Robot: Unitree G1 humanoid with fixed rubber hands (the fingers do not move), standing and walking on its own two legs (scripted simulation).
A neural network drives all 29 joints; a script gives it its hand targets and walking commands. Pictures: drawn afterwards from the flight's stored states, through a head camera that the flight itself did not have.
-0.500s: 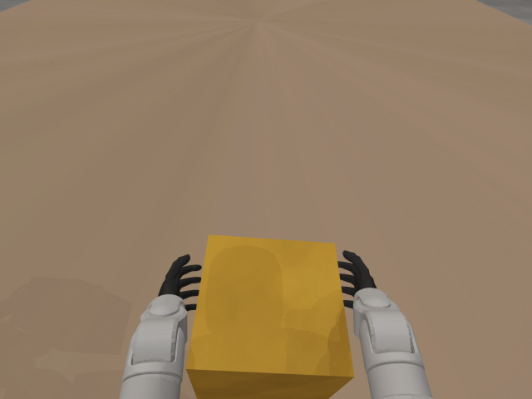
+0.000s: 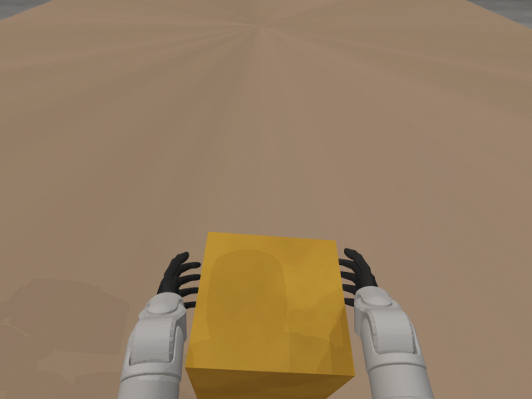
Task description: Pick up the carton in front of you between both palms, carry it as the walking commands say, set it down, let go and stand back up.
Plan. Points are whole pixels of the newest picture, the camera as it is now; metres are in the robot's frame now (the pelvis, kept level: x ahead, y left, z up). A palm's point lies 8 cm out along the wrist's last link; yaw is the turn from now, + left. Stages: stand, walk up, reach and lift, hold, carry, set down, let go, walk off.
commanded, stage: carry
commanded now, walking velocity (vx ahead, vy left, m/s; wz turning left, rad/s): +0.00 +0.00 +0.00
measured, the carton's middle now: (264, 325) +0.29 +0.01 -0.05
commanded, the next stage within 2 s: hold in 0.46 s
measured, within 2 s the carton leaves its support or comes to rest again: neither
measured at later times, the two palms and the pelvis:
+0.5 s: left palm (165, 308) +0.27 +0.15 +0.04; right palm (364, 303) +0.27 -0.14 +0.04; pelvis -0.01 +0.01 +0.00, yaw +1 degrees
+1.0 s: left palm (160, 335) +0.23 +0.15 +0.05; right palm (361, 289) +0.29 -0.14 +0.05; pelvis -0.02 -0.06 +0.01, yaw +13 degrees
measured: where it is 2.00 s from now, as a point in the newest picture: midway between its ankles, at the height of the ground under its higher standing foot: outside the picture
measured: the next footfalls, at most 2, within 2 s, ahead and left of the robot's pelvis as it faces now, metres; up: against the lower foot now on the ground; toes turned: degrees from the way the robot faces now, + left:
none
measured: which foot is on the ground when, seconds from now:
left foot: down 0.00-1.00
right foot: down 0.00-1.00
